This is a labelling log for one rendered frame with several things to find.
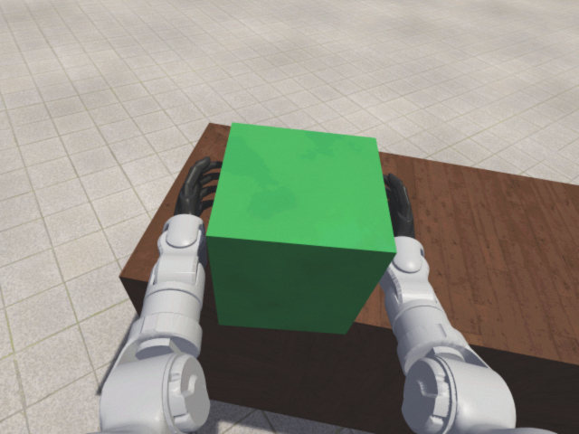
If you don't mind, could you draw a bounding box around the robot right forearm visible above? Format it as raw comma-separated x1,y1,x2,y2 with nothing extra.
378,236,516,427

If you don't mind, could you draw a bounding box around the carton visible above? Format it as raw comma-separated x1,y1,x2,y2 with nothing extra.
206,122,397,335

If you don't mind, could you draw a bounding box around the pedestal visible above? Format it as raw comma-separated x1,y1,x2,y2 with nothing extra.
119,123,579,434

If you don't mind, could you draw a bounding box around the robot left upper arm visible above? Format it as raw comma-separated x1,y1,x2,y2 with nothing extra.
87,352,210,434

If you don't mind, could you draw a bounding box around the left robot hand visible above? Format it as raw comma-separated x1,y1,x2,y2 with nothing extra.
174,156,223,218

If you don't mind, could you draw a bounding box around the right robot hand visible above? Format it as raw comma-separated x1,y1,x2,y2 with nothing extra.
383,173,415,239

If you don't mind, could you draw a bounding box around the robot left forearm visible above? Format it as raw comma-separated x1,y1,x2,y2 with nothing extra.
99,214,207,429

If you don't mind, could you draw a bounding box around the robot right upper arm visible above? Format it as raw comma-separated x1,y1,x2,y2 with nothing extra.
402,355,557,434

